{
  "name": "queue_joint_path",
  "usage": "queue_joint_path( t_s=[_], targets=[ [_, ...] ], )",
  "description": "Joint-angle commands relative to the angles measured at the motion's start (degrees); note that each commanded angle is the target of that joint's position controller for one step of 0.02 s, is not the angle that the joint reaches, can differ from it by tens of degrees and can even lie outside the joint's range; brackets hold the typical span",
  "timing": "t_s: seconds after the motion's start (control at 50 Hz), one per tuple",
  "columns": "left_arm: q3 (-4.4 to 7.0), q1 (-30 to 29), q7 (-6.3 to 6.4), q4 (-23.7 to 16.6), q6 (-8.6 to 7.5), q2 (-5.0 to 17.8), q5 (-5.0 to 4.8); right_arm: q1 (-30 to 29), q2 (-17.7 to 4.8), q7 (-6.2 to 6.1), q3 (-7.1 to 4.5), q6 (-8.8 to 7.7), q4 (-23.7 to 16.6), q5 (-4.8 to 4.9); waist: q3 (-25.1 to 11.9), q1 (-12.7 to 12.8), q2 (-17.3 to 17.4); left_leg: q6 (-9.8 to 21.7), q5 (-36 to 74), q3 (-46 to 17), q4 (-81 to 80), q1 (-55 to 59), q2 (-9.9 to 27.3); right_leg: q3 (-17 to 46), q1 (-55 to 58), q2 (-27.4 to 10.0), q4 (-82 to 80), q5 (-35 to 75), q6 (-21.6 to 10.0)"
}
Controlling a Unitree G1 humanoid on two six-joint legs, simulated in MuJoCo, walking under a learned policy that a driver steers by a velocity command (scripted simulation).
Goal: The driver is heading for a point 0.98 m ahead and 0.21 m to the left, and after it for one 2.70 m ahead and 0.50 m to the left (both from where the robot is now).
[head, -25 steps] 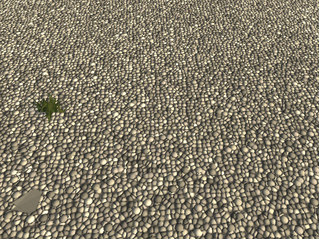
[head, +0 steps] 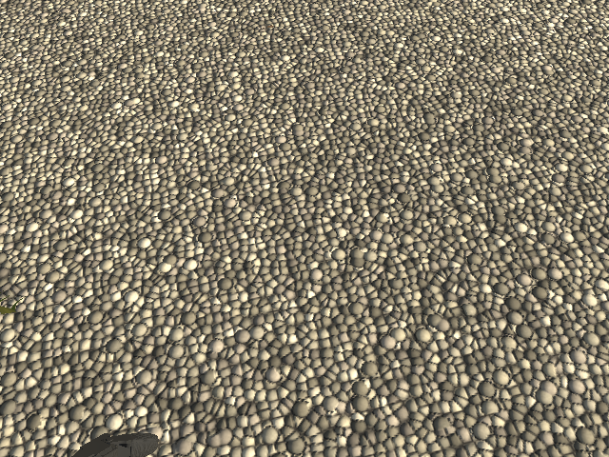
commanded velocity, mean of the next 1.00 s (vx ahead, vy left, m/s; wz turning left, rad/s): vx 0.50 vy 0.00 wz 0.00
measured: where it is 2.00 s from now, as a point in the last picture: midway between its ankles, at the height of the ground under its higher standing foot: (256, 216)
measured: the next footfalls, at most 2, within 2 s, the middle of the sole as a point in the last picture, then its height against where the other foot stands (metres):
left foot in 0.46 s outside the picture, level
right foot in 1.02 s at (348, 339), level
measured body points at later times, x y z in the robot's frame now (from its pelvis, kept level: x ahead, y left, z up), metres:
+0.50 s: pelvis +0.27 +0.04 +0.00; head +0.31 +0.05 +0.45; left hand +0.23 +0.30 -0.15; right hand +0.49 -0.19 -0.10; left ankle +0.39 +0.14 -0.72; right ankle +0.10 -0.09 -0.70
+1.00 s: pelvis +0.54 +0.03 +0.01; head +0.57 +0.02 +0.46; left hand +0.77 +0.25 -0.09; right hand +0.48 -0.23 -0.14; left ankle +0.39 +0.14 -0.72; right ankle +0.70 -0.09 -0.71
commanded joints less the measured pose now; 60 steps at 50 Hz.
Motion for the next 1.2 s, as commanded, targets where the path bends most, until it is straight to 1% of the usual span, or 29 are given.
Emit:
queue_joint_path(
  t_s=[0.02,0.04,0.06,0.12,0.2,0.28,0.4,0.44,0.46,0.48,0.5,0.52,0.54,0.58,0.62,0.72,0.82,0.92,0.98,1.0,1.02,1.04,1.06,1.08,1.1,1.12,1.14,1.16,1.2],
  targets=[
    [2.94,15.0,0.88,2.0,0.53,9.2,0.34,-5.9,-7.2,-0.15,-1.42,-2.86,-6.2,0.83,-7.8,7.9,-5.2,1.0,6.5,-1.7,15.9,-34.6,4.7,27.7,37.7,-18.5,-15.7,-0.2,-11.1],
    [2.62,11.2,0.7,1.8,0.27,7.5,0.77,-7.3,-6.5,-0.74,-1.77,-2.45,-6.2,-0.12,-4.3,5.7,-2.5,0.7,9.4,-1.5,11.9,-31.3,6.2,23.6,29.5,-16.6,-17.7,4.3,-10.6],
    [2.35,9.5,0.52,2.1,-0.15,6.2,1.37,-6.2,-5.4,-0.98,-1.84,-1.77,-6.0,-0.45,-3.8,3.4,-3.6,0.6,11.2,-2.0,9.6,-26.5,7.6,21.0,24.3,-15.4,-19.5,7.2,-10.1],
    [2.61,11.1,0.64,4.1,-0.65,6.3,0.64,-5.9,-2.9,-1.09,-1.78,-0.45,-5.8,-0.55,-2.6,1.6,-3.8,0.4,14.2,-1.5,4.0,-24.1,8.2,15.8,19.9,-14.3,-23.2,11.0,-10.6],
    [2.79,15.1,1.93,7.1,-0.22,7.4,0.18,-14.7,-2.6,-0.81,-1.81,-0.85,-8.5,-1.0,0.4,3.1,-3.5,-0.7,26.7,-0.7,-9.8,-27.0,7.6,10.4,20.1,-12.8,-24.9,14.6,-9.2],
    [2.78,18.7,2.23,9.8,-0.19,8.0,-0.3,-23.0,-1.4,0.32,-1.04,-1.01,-10.5,-0.49,2.4,5.4,-4.1,-0.5,35.6,1.7,-22.0,-20.9,4.7,6.2,18.7,-10.6,-25.2,11.2,-7.6],
    [3.58,21.9,2.45,13.4,0.86,9.3,-0.57,-28.6,-3.6,2.17,-1.02,-1.8,-12.8,0.16,3.9,5.8,-4.7,2.4,26.5,1.7,-28.4,-21.3,3.8,8.1,31.0,-15.8,-19.3,16.8,-6.5],
    [3.61,20.0,2.56,13.2,1.39,9.7,-0.63,-21.6,-5.8,2.26,-2.21,-2.14,-10.8,0.03,-0.4,1.5,-5.6,4.3,23.9,4.7,-30.4,-9.1,0.8,6.5,31.0,-14.2,-11.0,31.8,-5.0],
    [3.05,19.2,2.44,12.8,1.51,8.4,-0.38,-11.8,-8.4,1.99,-3.59,-2.16,-7.7,-0.2,-6.3,-2.5,-4.6,6.4,25.3,4.0,-29.6,5.2,1.2,4.3,26.2,-11.2,-0.3,34.0,-3.6],
    [1.75,21.9,2.03,11.7,0.95,4.5,0.13,-2.5,-13.2,1.53,-4.87,-2.16,-6.0,-1.21,-15.4,-3.7,2.7,13.0,25.5,-12.8,-27.8,28.4,14.0,0.9,7.2,-5.6,19.5,18.9,-0.2],
    [0.16,25.3,1.49,12.3,-0.3,0.7,0.14,2.0,-13.5,1.67,-4.67,-1.57,-4.7,-0.63,-22.1,-3.1,14.4,18.5,15.2,-34.6,-35.8,39.7,22.9,3.9,-8.2,1.9,35.0,-22.1,1.8],
    [1.78,21.1,1.19,12.1,-1.28,6.5,-1.33,0.3,-8.9,1.54,-3.26,-1.44,-4.9,-0.29,-17.9,-3.9,10.6,16.3,9.2,-34.2,-38.3,37.2,21.2,9.1,-14.4,-1.0,41.2,-23.7,0.5],
    [2.36,15.9,1.29,10.4,-1.82,8.8,-1.99,-5.7,-7.4,1.37,-2.7,-1.58,-6.3,-0.23,-10.1,-2.8,8.0,14.1,12.1,-26.4,-40.1,28.8,19.5,7.4,-16.9,-3.9,41.0,-18.2,-0.2],
    [2.97,12.1,2.17,10.0,-1.51,7.7,-0.92,-12.3,-4.5,1.54,-1.81,-2.01,-7.3,-1.3,-3.0,0.7,3.0,12.1,20.5,-16.9,-44.1,14.0,15.5,6.1,-11.9,-8.0,35.1,-9.6,0.0],
    [2.98,14.0,2.42,10.4,-0.24,4.9,-0.63,-12.2,-3.2,1.7,-1.46,-2.29,-6.5,-1.44,-2.4,3.1,3.9,11.7,23.6,-12.9,-46.8,8.5,13.8,6.1,-7.2,-9.4,31.4,-7.2,0.3],
    [3.15,6.2,2.66,8.0,0.98,4.2,0.39,-7.1,-6.4,0.36,-2.1,-2.34,-4.2,-1.1,1.7,2.3,2.5,11.5,28.7,-7.3,-50.1,6.9,12.8,5.0,-12.5,-9.8,17.6,4.7,2.4],
    [2.23,-3.2,1.56,5.7,0.7,3.0,-0.01,-2.7,-6.7,-0.06,-1.94,-2.08,-2.1,-0.65,4.0,-0.2,3.0,9.1,28.3,-2.1,-50.8,6.8,10.4,2.6,-8.2,-6.9,3.0,16.5,2.4],
    [1.51,-10.5,-0.04,2.8,0.27,3.7,-0.65,2.2,-7.1,-0.44,-2.29,-0.96,0.9,-0.23,6.4,-1.8,2.7,9.2,30.7,-2.6,-47.4,17.2,14.4,2.8,-11.4,-6.1,-3.1,11.7,1.2],
    [2.13,-8.0,-0.61,2.7,-0.36,5.9,-0.68,1.3,-8.3,-0.75,-2.88,-0.19,1.1,-0.13,4.2,0.9,3.9,8.0,42.5,-3.0,-41.6,19.7,15.5,1.6,-4.0,-4.0,-5.3,5.3,-0.6],
    [2.99,-3.0,-0.43,4.0,-0.55,7.5,-0.52,0.2,-8.5,-0.7,-2.9,0.04,0.9,0.01,1.2,3.9,4.5,7.3,51.7,-2.5,-36.2,18.6,14.3,0.2,4.2,-2.1,-6.4,4.6,-1.6],
    [4.44,7.2,-0.02,7.1,-0.65,10.2,-0.24,-1.1,-7.3,-0.54,-2.39,0.2,0.2,-0.13,-4.9,8.5,3.7,5.8,54.3,-1.0,-25.5,13.6,11.1,0.4,18.8,-2.0,-5.9,6.4,-3.3],
    [5.61,18.8,0.62,9.3,-0.73,14.8,0.72,-1.4,-5.5,-0.45,-1.47,0.13,-1.7,-1.14,-14.3,11.9,-2.5,3.7,36.4,1.4,-7.3,0.1,6.6,12.7,38.2,-13.4,-3.8,7.9,-6.9],
    [5.71,21.6,0.29,10.6,-0.36,16.6,0.57,6.1,1.9,-0.03,0.5,-0.89,-1.2,-0.34,-22.2,8.1,-17.5,0.4,-4.0,1.2,11.0,-21.1,-2.6,37.2,55.2,-25.9,-10.4,-2.4,-14.5],
    [4.18,20.7,0.4,10.1,-0.29,11.0,0.37,2.3,-4.3,-0.02,-1.02,-1.77,-0.6,0.96,-19.1,10.0,-11.0,1.2,-6.0,-6.0,17.7,-26.0,-0.1,38.5,51.5,-23.9,-13.9,-9.1,-12.1],
    [3.41,15.3,0.64,9.3,-0.53,8.7,0.23,-2.7,-7.0,-0.15,-1.93,-2.19,-2.4,1.96,-10.8,9.1,-9.0,1.8,-0.7,-4.9,18.4,-29.1,2.5,29.8,43.4,-22.5,-15.6,-7.8,-9.4],
    [2.82,10.5,0.64,8.4,-0.79,7.3,0.51,-5.1,-6.7,-0.62,-2.1,-2.08,-2.8,1.94,-6.3,7.0,-5.0,1.8,4.6,-3.5,16.4,-26.7,5.3,23.6,34.5,-20.6,-17.8,-4.2,-8.1],
    [2.42,7.7,0.51,8.4,-1.04,5.6,0.89,-6.1,-5.9,-0.97,-2.56,-1.63,-2.8,1.26,-2.9,5.4,-4.1,1.8,7.9,-3.2,13.8,-24.4,7.0,18.5,27.8,-18.8,-20.2,-1.5,-7.2],
    [2.14,6.5,0.49,8.7,-1.26,4.7,1.53,-4.6,-4.3,-0.93,-2.68,-0.86,-2.6,1.14,-2.0,3.6,-5.7,1.9,10.2,-3.6,12.2,-20.8,8.4,14.5,23.5,-17.4,-22.1,0.1,-6.4],
    [2.16,6.8,0.64,9.7,-1.38,4.4,1.54,-3.6,-1.9,-0.84,-2.7,0.51,-2.5,1.37,-0.4,2.3,-5.9,2.0,11.8,-3.4,10.2,-19.3,9.1,9.4,19.9,-16.2,-24.5,2.2,-6.3]
  ],
)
